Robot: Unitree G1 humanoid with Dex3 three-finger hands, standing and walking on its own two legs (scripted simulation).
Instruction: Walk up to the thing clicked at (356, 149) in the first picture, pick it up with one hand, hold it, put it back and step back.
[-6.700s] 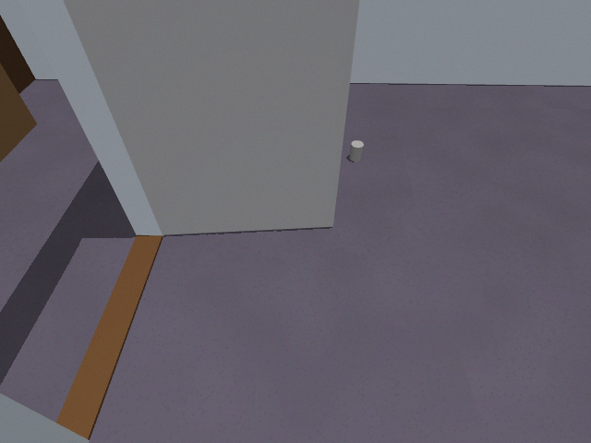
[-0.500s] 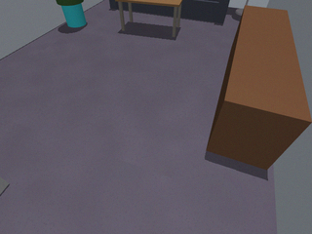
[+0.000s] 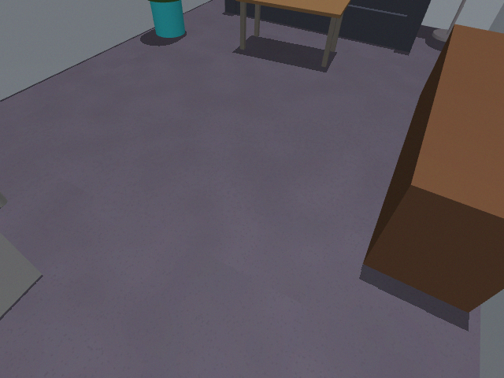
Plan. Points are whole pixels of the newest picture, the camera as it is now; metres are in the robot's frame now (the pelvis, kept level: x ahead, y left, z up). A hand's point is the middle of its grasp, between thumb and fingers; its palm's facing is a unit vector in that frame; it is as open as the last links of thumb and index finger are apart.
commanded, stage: walk up
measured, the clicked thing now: out of the picture +1.04 +1.29 -0.72
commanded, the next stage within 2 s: none
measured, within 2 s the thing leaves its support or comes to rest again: neither
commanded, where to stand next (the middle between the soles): +0.66 +0.03 m, yaw +7 degrees
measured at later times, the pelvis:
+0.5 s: pelvis +0.20 +0.01 -0.01, yaw +3 degrees
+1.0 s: pelvis +0.39 +0.05 +0.00, yaw +0 degrees
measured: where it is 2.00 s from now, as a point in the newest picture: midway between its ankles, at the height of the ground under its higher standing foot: (240, 285)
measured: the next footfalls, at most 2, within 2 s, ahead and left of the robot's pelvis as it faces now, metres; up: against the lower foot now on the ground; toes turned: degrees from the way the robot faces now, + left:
left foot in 0.02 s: +0.12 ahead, +0.14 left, +0.00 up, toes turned +4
right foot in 0.48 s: +0.34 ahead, -0.10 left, +0.00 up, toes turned +0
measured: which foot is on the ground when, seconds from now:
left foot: up 0.00-0.00, down 0.02-0.50, up 0.52-0.82, down 0.84-1.00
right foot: down 0.00-0.04, up 0.06-0.46, down 0.48-0.86, up 0.88-1.00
